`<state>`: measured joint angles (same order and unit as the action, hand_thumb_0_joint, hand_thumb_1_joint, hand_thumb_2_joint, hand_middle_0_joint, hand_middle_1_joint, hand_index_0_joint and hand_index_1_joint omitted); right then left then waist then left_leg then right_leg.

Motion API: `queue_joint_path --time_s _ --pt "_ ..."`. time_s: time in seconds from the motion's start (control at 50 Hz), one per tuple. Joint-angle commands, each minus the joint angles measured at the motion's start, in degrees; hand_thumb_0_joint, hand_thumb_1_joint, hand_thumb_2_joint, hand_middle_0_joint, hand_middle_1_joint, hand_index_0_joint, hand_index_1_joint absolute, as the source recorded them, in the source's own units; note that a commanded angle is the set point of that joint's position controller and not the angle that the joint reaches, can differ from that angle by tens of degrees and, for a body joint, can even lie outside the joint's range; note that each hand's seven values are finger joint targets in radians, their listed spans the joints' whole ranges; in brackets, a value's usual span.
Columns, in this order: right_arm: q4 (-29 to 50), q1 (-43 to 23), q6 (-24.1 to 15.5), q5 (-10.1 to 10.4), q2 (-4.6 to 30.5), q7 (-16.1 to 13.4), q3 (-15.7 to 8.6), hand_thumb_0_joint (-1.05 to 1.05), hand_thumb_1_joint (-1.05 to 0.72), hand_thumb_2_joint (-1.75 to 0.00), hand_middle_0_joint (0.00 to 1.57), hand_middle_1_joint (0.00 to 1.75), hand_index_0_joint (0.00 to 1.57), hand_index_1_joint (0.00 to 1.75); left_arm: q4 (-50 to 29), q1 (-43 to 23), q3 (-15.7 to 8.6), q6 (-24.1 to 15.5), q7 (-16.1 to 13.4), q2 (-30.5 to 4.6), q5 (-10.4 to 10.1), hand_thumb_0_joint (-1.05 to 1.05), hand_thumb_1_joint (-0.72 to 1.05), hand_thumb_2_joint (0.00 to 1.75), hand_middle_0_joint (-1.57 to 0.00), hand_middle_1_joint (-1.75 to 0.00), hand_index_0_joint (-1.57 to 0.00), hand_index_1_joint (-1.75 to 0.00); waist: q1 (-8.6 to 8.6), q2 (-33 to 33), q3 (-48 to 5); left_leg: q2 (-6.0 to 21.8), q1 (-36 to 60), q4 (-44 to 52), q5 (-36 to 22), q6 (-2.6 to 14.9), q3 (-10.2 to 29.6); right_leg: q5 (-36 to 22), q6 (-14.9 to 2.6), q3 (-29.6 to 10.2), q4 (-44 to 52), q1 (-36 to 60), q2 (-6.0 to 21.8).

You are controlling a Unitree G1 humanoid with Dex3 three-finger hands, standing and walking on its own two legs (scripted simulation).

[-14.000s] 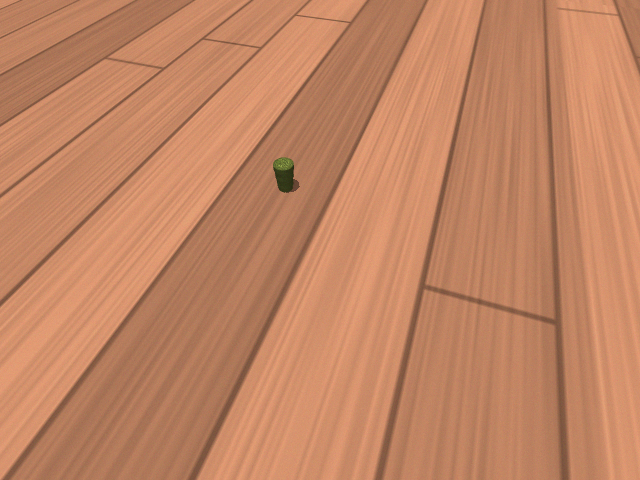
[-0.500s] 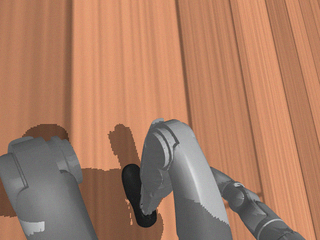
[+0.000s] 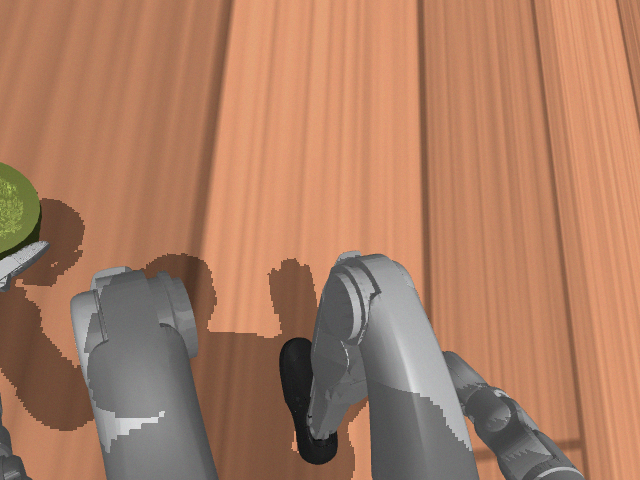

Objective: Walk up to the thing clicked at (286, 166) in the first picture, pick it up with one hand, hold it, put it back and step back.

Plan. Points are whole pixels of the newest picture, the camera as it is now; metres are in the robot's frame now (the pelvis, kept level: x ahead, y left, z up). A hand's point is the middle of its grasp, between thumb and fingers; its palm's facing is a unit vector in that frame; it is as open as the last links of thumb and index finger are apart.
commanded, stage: settle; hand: left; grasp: from the side
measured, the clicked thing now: out of the picture +0.38 +0.32 -0.16
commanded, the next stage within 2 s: lift in 1.28 s
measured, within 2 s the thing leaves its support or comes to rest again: neither
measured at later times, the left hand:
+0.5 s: hand out of the picture +0.36 +0.32 -0.04, palm faces +0.39 -0.92 -0.06, open 11.7 cm
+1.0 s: hand out of the picture +0.37 +0.31 +0.00, palm faces +0.40 -0.92 -0.05, open 11.8 cm
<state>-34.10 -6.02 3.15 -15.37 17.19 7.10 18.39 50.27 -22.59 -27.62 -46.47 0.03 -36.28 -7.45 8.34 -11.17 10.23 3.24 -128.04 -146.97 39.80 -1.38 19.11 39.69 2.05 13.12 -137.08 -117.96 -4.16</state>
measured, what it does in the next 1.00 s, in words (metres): rises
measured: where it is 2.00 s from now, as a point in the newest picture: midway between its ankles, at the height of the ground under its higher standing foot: (236, 443)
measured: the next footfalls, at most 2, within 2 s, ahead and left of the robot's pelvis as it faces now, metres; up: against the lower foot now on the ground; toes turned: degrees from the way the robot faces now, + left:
none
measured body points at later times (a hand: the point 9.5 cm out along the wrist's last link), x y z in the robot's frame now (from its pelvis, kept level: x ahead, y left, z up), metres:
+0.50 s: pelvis +0.01 -0.01 +0.03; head +0.21 +0.10 +0.41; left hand +0.34 +0.37 -0.04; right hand +0.20 -0.25 -0.08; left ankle +0.08 +0.13 -0.27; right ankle +0.12 -0.12 -0.27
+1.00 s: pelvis +0.01 -0.02 +0.05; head +0.21 +0.07 +0.45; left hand +0.35 +0.36 +0.01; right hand +0.21 -0.25 -0.07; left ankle +0.08 +0.13 -0.27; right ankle +0.12 -0.12 -0.27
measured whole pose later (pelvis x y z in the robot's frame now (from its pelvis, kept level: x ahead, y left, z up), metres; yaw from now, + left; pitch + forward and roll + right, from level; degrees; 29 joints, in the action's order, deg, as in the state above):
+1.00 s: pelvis +0.01 -0.02 +0.05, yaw +8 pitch +31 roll -6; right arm -39.0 1.4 1.0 -5.0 15.8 2.9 2.4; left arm 41.8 -25.3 -27.4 -32.0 10.3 -23.3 -9.5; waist 5.1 -1.9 -4.0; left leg 4.0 -125.8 -132.7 38.3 -1.6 8.3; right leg 41.2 -0.3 5.4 -130.5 -120.4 -1.5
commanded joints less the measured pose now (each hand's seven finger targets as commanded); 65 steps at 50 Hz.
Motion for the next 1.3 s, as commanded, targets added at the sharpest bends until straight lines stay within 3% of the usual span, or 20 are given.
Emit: queue_joint_path --time_s 0.0,0.02,0.06,0.08,0.16,0.22,0.3,0.32,0.34,0.36,0.4,0.46,0.64,0.8,0.88,0.96,1.04,1.18,1.22,1.28 --pt "0.07 6.66 -0.26 2.55 17.18 -1.23 -9.09 0.00 -0.91 -0.90 0.20 0.30 0.20 0.30 -17.56 -13.64 0.97 -5.11 2.94 -8.77 -2.42 0.00 0.08 1.16 -1.15 -1.27 -1.15 -1.29 1.77 32.57 -39.79 1.31 27.49 20.13 -6.27 0.48 -6.91 -12.15 -4.03 1.28 10.92 11.02 -1.76" --pt "0.96 6.40 -0.48 2.93 17.74 -1.28 -10.38 0.00 -0.91 -0.90 0.20 0.30 0.20 0.30 -19.07 -14.45 0.58 -4.51 3.39 -8.83 -2.88 0.00 0.07 1.16 -1.16 -1.27 -1.15 -1.29 1.51 30.91 -40.72 1.20 26.29 19.86 -5.59 0.79 -7.31 -11.62 -3.96 1.11 11.39 11.43 -1.83" --pt "0.01 7.04 -0.50 4.06 16.46 -1.15 -10.70 0.00 -0.91 -0.90 0.20 0.30 0.20 0.30 -16.94 -13.50 2.76 -2.88 4.92 -5.50 -3.84 0.00 0.05 1.15 -1.14 -1.27 -1.14 -1.28 1.02 29.46 -40.88 0.89 25.76 20.27 -4.22 1.03 -7.87 -10.25 -3.97 0.70 11.89 10.51 -1.72" --pt "1.14 6.74 -0.82 4.61 16.71 -1.31 -11.85 0.00 -0.90 -0.90 0.20 0.30 0.20 0.30 -21.88 -17.44 2.80 -2.83 5.29 -5.13 -4.64 0.00 0.04 1.14 -1.15 -1.26 -1.15 -1.28 0.74 29.35 -42.41 0.67 25.66 20.42 -3.84 1.24 -8.27 -10.11 -4.09 0.50 12.33 10.27 -1.63" --pt "1.12 6.91 -0.62 6.41 15.47 -1.66 -12.67 0.00 -0.90 -0.90 0.20 0.30 0.20 0.30 -16.24 -13.14 1.09 -0.41 5.97 -5.20 -4.48 0.00 0.06 1.16 -1.12 -1.25 -1.12 -1.27 -1.21 26.16 -41.53 0.31 23.94 22.22 -1.08 1.64 -9.12 -6.71 -4.18 -0.16 13.36 9.06 -1.17" --pt "0.87 8.20 -0.56 7.20 15.37 -2.22 -14.97 0.00 -0.89 -0.90 0.20 0.30 0.20 0.30 -26.81 -18.38 -0.07 -0.40 6.07 -7.06 -4.81 0.00 0.07 1.17 -1.14 -1.27 -1.15 -1.29 -3.15 29.77 -47.24 0.20 27.91 23.35 -3.24 1.27 -10.18 -8.05 -4.58 -1.47 13.51 9.73 -0.90" --pt "-0.22 10.07 -0.68 8.10 13.47 -2.83 -15.66 0.00 -0.90 -0.90 0.20 0.30 0.20 0.30 -27.89 -16.90 -3.76 0.75 5.84 -7.60 -5.86 0.00 0.05 1.18 -1.14 -1.27 -1.13 -1.29 -3.87 28.39 -49.89 0.07 27.98 23.21 -6.57 1.53 -11.34 -10.43 -4.45 -3.29 14.27 12.27 -0.66" --pt "-0.11 9.82 -0.67 8.44 12.66 -2.98 -15.52 0.00 -0.90 -0.90 0.20 0.30 0.20 0.30 -27.44 -16.38 -3.27 0.99 6.08 -7.29 -5.82 0.00 0.02 1.18 -1.14 -1.26 -1.13 -1.29 -4.14 28.31 -50.41 0.04 28.07 23.40 -6.49 1.61 -11.66 -9.93 -4.50 -3.80 14.42 11.83 -0.53" --pt "-0.04 9.96 -0.78 8.55 12.43 -3.11 -15.63 0.00 -0.90 -0.90 0.20 0.30 0.20 0.30 -29.24 -18.40 -2.51 0.95 6.43 -6.40 -5.96 0.00 0.01 1.18 -1.12 -1.26 -1.12 -1.29 -3.47 28.82 -50.53 -0.09 28.17 23.70 -6.24 1.64 -11.79 -9.79 -4.53 -3.95 14.62 11.48 -0.37" --pt "-1.11 11.08 -0.91 8.53 13.02 -3.42 -16.86 0.00 -0.90 -0.90 0.20 0.30 0.20 0.30 -34.08 -21.91 -3.47 0.73 6.47 -8.32 -5.87 0.00 0.01 1.19 -1.12 -1.26 -1.11 -1.29 -3.75 30.58 -52.95 0.04 30.14 23.79 -8.07 1.46 -12.21 -11.37 -4.57 -4.34 14.68 12.63 -0.31" --pt "-1.59 11.42 -1.01 8.79 12.67 -3.74 -17.38 0.00 -0.90 -0.90 0.20 0.30 0.20 0.30 -30.15 -18.11 -2.80 2.30 7.24 -6.96 -5.28 0.00 -0.01 1.18 -1.13 -1.27 -1.12 -1.30 -3.68 29.99 -52.62 0.01 30.62 24.11 -8.93 1.64 -12.54 -11.56 -4.57 -4.85 15.17 12.22 -0.12" --pt "-2.00 12.26 -1.46 9.20 12.16 -4.03 -17.75 0.00 -0.91 -0.90 0.20 0.30 0.20 0.30 -30.60 -19.32 -2.75 2.87 8.77 -5.53 -6.32 0.00 -0.02 1.19 -1.13 -1.27 -1.12 -1.30 -3.09 27.30 -53.76 -0.22 29.49 23.67 -9.79 2.06 -13.02 -12.42 -4.16 -5.30 16.55 14.26 0.09" --pt "-0.99 12.51 -2.46 10.65 12.06 -4.39 -19.35 0.00 -0.90 -0.90 0.20 0.30 0.20 0.30 -25.70 -17.16 -3.45 6.02 10.62 -2.95 -6.35 0.00 -0.03 1.24 -1.17 -1.32 -1.17 -1.35 -4.57 23.81 -53.72 -0.53 30.26 26.44 -10.03 2.07 -13.86 -11.00 -4.26 -5.06 18.18 13.96 0.59" --pt "-2.08 14.06 -3.13 10.86 10.97 -4.79 -20.08 0.00 -0.91 -0.91 0.20 0.30 0.20 0.30 -25.54 -19.49 -5.14 6.44 10.41 -4.36 -5.67 0.00 -0.04 1.26 -1.18 -1.33 -1.17 -1.36 -5.15 21.55 -55.28 -0.49 30.01 26.80 -10.63 2.67 -14.98 -11.35 -3.79 -6.75 20.50 16.52 0.73" --pt "-1.23 13.50 -3.24 10.62 10.41 -4.94 -20.00 0.00 -0.91 -0.91 0.20 0.30 0.20 0.30 -28.31 -21.43 -5.22 6.33 9.97 -5.12 -5.00 0.00 -0.05 1.28 -1.20 -1.35 -1.19 -1.38 -5.92 24.40 -57.64 -0.47 32.83 28.19 -11.35 2.25 -15.21 -11.57 -4.18 -6.94 20.56 16.79 0.86" --pt "-1.96 13.76 -3.61 10.69 10.27 -5.26 -20.14 0.00 -0.91 -0.91 0.20 0.30 0.20 0.30 -27.68 -23.03 -4.97 6.23 9.87 -4.60 -5.00 0.00 -0.07 1.30 -1.22 -1.37 -1.21 -1.41 -5.02 24.59 -54.93 -0.57 32.00 29.49 -8.16 2.14 -15.18 -8.79 -4.31 -6.96 21.54 15.23 0.97" --pt "-1.43 13.78 -3.83 10.75 10.52 -5.35 -20.38 0.00 -0.91 -0.91 0.20 0.30 0.20 0.30 -26.92 -22.78 -4.49 6.58 10.53 -4.51 -4.67 0.00 -0.08 1.30 -1.21 -1.37 -1.20 -1.40 -5.05 25.27 -57.45 -0.67 34.91 29.97 -10.04 2.09 -15.16 -10.27 -4.44 -6.95 21.38 15.22 1.21" --pt "-1.93 14.32 -4.36 11.09 10.00 -5.48 -20.47 0.00 -0.91 -0.91 0.20 0.30 0.20 0.30 -24.10 -23.49 -3.76 7.03 11.06 -3.56 -4.68 0.00 -0.11 1.29 -1.21 -1.36 -1.20 -1.39 -5.02 22.98 -55.88 -0.87 33.19 30.61 -8.27 2.29 -15.86 -8.48 -4.29 -7.67 23.11 15.97 1.29" --pt "-1.51 14.72 -4.48 10.91 10.07 -5.43 -20.47 0.00 -0.91 -0.91 0.20 0.30 0.20 0.30 -24.75 -24.10 -3.67 7.07 11.18 -3.46 -4.33 0.00 -0.07 1.30 -1.20 -1.36 -1.19 -1.39 -4.95 24.47 -58.71 -0.86 36.02 30.86 -10.98 2.17 -15.56 -10.97 -4.37 -7.19 22.33 16.76 1.41" --pt "-2.08 15.38 -4.54 11.12 9.81 -5.59 -20.59 0.00 -0.91 -0.91 0.20 0.30 0.20 0.30 -23.07 -24.95 -3.97 7.15 10.99 -3.32 -4.49 0.00 -0.06 1.32 -1.20 -1.36 -1.19 -1.40 -4.51 21.80 -56.15 -0.95 33.22 30.64 -10.10 2.48 -16.03 -10.24 -4.08 -8.04 23.91 17.13 1.42"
